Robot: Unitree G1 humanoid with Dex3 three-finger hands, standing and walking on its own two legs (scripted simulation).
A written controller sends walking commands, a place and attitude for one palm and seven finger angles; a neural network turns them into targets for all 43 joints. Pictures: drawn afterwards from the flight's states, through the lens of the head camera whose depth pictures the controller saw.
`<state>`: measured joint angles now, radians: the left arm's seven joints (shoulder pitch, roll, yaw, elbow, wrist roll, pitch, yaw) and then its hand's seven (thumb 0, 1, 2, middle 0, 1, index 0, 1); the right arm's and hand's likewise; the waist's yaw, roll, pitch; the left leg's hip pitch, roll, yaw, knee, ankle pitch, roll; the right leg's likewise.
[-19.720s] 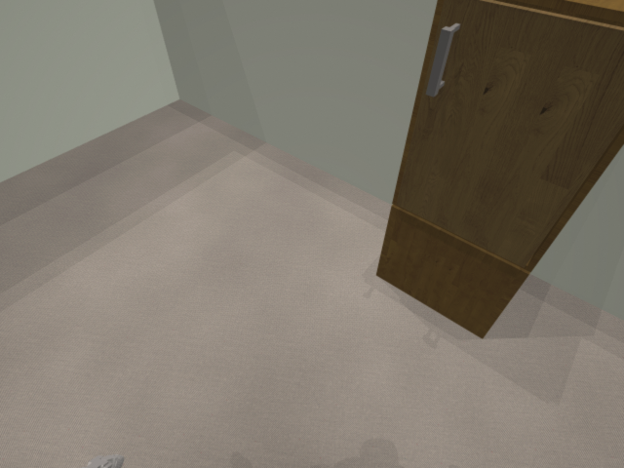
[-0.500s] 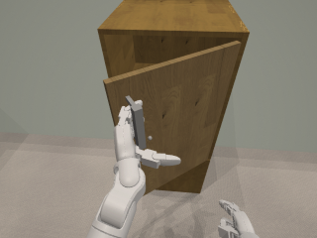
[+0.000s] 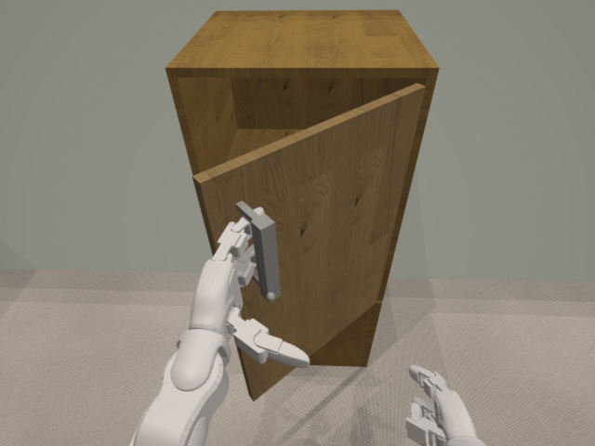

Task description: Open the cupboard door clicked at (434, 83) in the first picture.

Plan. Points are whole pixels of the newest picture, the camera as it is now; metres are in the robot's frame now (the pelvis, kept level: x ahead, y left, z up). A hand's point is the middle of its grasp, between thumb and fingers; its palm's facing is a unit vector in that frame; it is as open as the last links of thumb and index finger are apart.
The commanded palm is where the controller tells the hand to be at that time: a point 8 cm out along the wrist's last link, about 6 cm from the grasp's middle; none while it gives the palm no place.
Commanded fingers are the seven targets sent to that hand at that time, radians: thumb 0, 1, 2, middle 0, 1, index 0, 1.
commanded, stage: slide the hand sideways off the handle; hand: left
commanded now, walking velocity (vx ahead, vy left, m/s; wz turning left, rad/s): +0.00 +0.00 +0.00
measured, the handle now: (258, 252) +0.32 +0.09 +0.13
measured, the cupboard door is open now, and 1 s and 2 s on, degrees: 42 41 41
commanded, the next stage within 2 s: draw the hand back to the body in 0.64 s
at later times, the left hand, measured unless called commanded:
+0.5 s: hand (214, 329) +0.21 +0.12 +0.13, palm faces +0.04 -1.00 -0.05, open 16.2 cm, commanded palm +0.16 +0.17 +0.13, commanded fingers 0.00 -0.50 0.30 -0.15 -0.30 -0.15 -0.30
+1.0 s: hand (172, 337) +0.19 +0.16 +0.13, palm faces +0.06 -1.00 -0.07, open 16.3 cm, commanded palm +0.15 +0.21 +0.14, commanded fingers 0.00 -0.50 0.30 -0.15 -0.30 -0.15 -0.30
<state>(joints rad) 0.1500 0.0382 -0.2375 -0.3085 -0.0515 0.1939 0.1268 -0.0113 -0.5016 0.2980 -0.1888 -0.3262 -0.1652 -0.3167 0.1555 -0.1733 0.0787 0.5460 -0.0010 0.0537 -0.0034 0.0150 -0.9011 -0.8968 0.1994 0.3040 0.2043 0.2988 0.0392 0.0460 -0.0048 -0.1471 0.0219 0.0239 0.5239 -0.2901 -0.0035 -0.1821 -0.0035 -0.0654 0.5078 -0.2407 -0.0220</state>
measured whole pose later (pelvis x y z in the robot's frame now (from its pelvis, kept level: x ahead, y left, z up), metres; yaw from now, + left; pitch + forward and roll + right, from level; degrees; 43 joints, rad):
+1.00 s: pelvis +0.02 +0.00 -0.01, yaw +2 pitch -3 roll -1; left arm 0.51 0.21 0.08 -0.54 -0.22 0.07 -0.13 -0.01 -0.50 0.30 -0.15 -0.30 -0.15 -0.30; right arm 0.25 -0.22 0.07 0.55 0.02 -0.21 -0.05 0.02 -0.90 -0.90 0.20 0.30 0.21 0.30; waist 0.06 0.06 -0.04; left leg -0.23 0.03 -0.01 0.64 -0.37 -0.01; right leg -0.24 0.00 -0.10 0.60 -0.32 -0.02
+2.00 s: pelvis +0.03 +0.02 +0.01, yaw +0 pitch -6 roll -1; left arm 0.44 0.34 0.33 -0.38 -0.04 -0.10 0.12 0.01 0.69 0.81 -0.20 -0.30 -0.20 -0.30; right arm 0.19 -0.22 0.02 0.65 -0.01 -0.11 -0.06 0.02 -0.90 -0.90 0.20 0.30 0.21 0.30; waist 0.08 0.05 0.04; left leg -0.04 0.01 0.04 0.42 -0.28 0.01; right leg -0.07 -0.01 -0.05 0.38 -0.21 0.00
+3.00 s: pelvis -0.05 +0.03 -0.01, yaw -2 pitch +0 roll +0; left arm 0.56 0.43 0.44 -0.55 -0.01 -0.21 0.14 0.02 0.89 0.90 -0.22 -0.30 -0.21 -0.30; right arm 0.20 -0.22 -0.01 0.54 0.00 -0.06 -0.08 0.01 -0.90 -0.90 0.20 0.30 0.20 0.30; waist 0.00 -0.02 0.07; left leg -0.34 -0.01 0.07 0.58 -0.24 0.05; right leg -0.38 -0.03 -0.01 0.55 -0.16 0.02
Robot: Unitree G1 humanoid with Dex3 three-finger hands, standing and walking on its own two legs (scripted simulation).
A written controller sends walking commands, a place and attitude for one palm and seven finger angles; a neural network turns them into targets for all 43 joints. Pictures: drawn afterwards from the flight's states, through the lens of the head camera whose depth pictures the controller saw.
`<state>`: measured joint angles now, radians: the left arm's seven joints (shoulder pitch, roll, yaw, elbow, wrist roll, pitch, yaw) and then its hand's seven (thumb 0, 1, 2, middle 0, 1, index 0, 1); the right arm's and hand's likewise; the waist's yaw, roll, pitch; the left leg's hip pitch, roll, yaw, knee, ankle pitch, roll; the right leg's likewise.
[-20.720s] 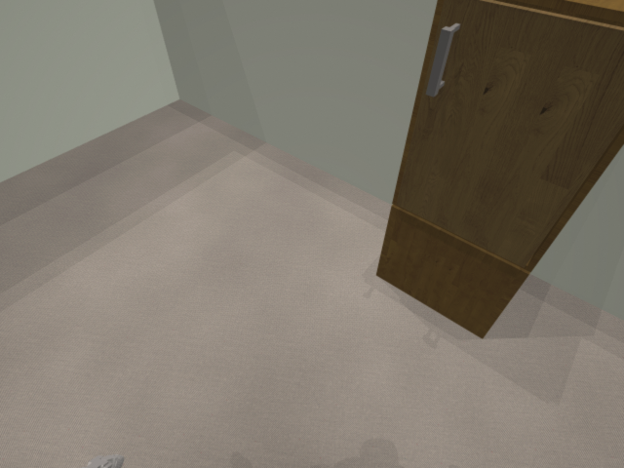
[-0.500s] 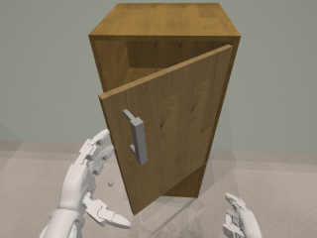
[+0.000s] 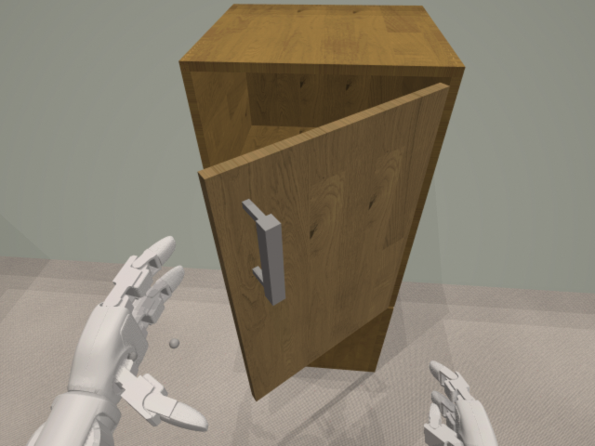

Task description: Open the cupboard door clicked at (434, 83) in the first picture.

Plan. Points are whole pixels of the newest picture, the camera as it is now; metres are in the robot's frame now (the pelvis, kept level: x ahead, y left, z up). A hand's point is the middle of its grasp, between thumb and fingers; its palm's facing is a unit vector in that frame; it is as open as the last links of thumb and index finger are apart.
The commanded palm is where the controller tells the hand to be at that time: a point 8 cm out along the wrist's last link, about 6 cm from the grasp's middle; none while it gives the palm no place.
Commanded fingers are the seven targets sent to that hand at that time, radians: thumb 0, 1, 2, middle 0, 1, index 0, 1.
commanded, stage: draw the hand back to the body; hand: left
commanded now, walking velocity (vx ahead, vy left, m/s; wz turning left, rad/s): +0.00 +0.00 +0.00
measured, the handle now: (263, 253) +0.31 +0.09 +0.14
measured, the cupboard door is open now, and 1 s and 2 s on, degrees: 41 41 41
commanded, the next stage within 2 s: step back with the hand held close in 1.32 s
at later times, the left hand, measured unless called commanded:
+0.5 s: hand (112, 331) +0.18 +0.22 +0.15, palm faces +0.29 -0.90 -0.32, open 14.4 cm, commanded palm +0.14 +0.26 +0.17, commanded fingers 0.00 0.17 0.58 -0.17 -0.30 -0.17 -0.30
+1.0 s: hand (62, 293) +0.21 +0.28 +0.17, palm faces +0.44 -0.81 -0.39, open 8.5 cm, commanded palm +0.16 +0.31 +0.18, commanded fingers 0.00 0.90 0.90 -0.20 -0.30 -0.20 -0.30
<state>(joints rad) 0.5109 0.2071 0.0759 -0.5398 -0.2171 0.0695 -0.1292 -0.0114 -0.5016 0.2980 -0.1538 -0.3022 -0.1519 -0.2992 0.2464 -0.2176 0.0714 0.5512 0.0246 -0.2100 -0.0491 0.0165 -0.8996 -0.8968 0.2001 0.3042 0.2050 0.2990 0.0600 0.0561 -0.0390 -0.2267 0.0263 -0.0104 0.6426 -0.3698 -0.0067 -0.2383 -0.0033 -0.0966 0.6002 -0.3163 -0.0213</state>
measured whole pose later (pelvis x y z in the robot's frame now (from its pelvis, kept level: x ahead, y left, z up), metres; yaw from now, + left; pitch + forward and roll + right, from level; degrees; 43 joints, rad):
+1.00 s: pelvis +0.01 +0.02 +0.02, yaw -2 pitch -6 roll -1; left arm 0.44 0.34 0.33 -0.38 -0.04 -0.10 0.12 0.01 0.69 0.81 -0.20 -0.30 -0.20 -0.30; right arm 0.19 -0.22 0.02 0.65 -0.01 -0.11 -0.06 0.02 -0.90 -0.90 0.20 0.30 0.21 0.30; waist 0.08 0.05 0.04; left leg -0.04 0.01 0.04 0.42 -0.28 0.01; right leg -0.07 -0.01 -0.05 0.38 -0.21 0.00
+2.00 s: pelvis -0.06 +0.03 +0.00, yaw -3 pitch +0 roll +0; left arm 0.56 0.43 0.44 -0.55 -0.01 -0.21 0.14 0.02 0.89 0.90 -0.22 -0.30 -0.21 -0.30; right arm 0.20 -0.22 -0.01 0.54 0.00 -0.06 -0.08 0.01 -0.90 -0.90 0.20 0.30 0.20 0.30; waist 0.00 -0.02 0.07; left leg -0.34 -0.01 0.07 0.58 -0.24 0.05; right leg -0.38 -0.03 -0.01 0.55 -0.16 0.02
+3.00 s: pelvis -0.24 +0.02 +0.01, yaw -4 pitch -1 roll +0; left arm 0.63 0.47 0.44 -0.53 -0.03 -0.18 0.14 0.01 0.89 0.90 -0.22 -0.30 -0.21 -0.30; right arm 0.24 -0.21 0.01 0.60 -0.01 -0.13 -0.06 0.01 -0.90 -0.90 0.20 0.30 0.21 0.30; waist -0.02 -0.02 0.02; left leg -0.36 -0.03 0.02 0.51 -0.22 0.02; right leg -0.22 0.03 -0.07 0.51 -0.31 -0.04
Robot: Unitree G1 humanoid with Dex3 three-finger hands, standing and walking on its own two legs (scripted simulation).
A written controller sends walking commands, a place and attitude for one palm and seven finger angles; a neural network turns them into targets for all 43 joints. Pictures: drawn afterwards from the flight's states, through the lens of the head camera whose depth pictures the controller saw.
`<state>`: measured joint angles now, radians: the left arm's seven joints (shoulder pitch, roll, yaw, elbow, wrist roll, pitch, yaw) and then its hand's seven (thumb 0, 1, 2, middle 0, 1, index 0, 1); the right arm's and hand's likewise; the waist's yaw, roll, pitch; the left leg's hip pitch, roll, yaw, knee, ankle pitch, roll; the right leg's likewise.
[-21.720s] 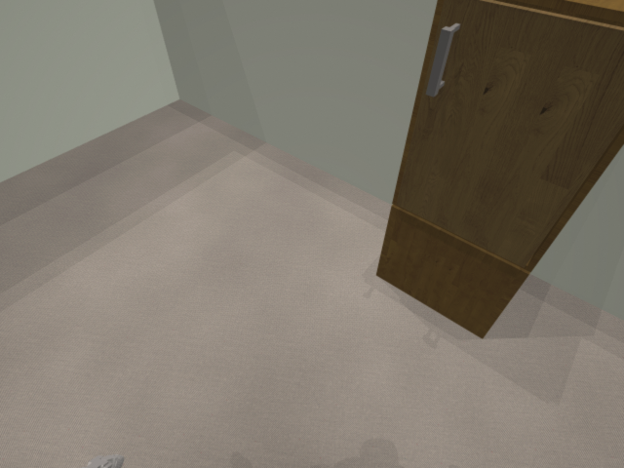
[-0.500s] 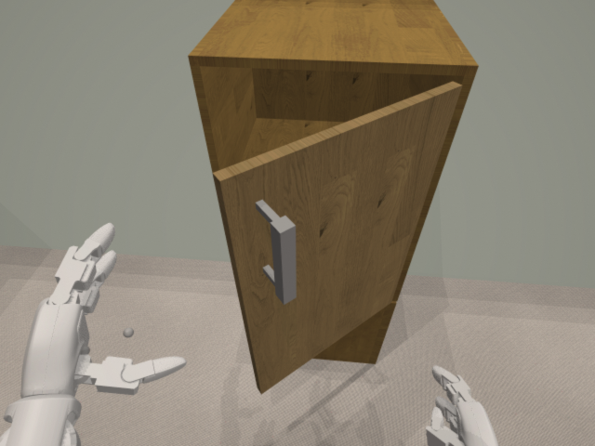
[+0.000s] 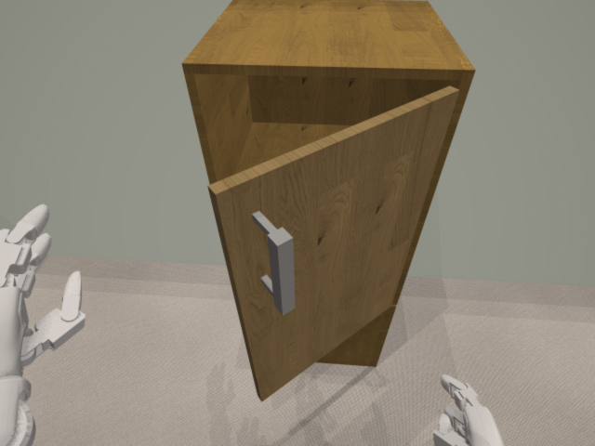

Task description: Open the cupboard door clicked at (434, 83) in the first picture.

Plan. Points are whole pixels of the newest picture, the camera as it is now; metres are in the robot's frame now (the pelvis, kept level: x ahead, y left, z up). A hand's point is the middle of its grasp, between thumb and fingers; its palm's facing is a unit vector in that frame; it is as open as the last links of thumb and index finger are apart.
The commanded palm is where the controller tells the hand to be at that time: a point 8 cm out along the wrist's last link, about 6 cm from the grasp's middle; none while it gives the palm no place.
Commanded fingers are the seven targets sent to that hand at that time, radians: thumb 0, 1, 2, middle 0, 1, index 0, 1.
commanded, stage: draw the hand back to the body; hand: left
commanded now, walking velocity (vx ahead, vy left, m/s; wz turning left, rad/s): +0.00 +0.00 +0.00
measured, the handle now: (273, 264) +0.30 +0.08 +0.12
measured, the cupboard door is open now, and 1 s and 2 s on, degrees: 41 41 41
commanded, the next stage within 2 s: step back with the hand held close in 0.32 s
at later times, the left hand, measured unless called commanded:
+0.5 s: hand (77, 312) +0.18 +0.26 +0.16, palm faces +0.47 -0.79 -0.40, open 7.4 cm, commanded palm +0.13 +0.29 +0.17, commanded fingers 0.00 0.90 0.90 -0.20 -0.30 -0.20 -0.30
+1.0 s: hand (40, 365) +0.13 +0.27 +0.15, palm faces +0.37 -0.76 -0.53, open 7.4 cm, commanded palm +0.07 +0.31 +0.17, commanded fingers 0.00 0.90 0.90 -0.20 -0.30 -0.20 -0.30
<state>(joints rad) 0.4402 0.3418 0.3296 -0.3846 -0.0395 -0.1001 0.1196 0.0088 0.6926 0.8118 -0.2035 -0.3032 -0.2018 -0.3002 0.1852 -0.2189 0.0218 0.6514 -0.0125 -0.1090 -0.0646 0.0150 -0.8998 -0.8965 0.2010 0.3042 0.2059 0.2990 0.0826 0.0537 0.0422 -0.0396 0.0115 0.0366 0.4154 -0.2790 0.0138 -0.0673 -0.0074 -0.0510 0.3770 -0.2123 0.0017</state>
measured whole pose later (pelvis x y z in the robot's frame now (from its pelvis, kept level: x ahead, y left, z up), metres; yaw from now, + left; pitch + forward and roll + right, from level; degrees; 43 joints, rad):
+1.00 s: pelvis -0.08 +0.01 -0.02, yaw -1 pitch +0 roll +0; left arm 0.56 0.43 0.44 -0.55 -0.01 -0.21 0.14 0.02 0.89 0.90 -0.22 -0.30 -0.21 -0.30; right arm 0.20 -0.22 -0.01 0.54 0.00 -0.06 -0.08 0.01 -0.90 -0.90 0.20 0.30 0.20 0.30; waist 0.00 -0.02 0.07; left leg -0.34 -0.01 0.07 0.58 -0.24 0.05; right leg -0.38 -0.03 -0.01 0.55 -0.16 0.02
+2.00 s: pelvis -0.25 -0.01 -0.01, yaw -2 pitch -1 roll +0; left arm 0.63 0.47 0.44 -0.53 -0.03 -0.18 0.14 0.01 0.89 0.90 -0.22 -0.30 -0.21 -0.30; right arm 0.24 -0.21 0.01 0.60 -0.01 -0.13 -0.06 0.01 -0.90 -0.90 0.20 0.30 0.21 0.30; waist -0.02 -0.02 0.02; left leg -0.36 -0.03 0.02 0.51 -0.22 0.02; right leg -0.22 0.03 -0.07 0.51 -0.31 -0.04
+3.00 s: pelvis -0.31 +0.04 -0.01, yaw +0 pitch +0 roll +0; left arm 0.35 0.41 0.24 -0.05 0.02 -0.14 0.05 0.00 0.89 0.90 -0.20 -0.30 -0.20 -0.30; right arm 0.19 -0.28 -0.01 0.76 -0.01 -0.12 0.00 0.01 -0.90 -0.90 0.20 0.30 0.21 0.30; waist 0.00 0.04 0.01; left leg -0.29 -0.02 0.04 0.53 -0.24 0.03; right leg -0.34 -0.05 -0.05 0.52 -0.19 0.01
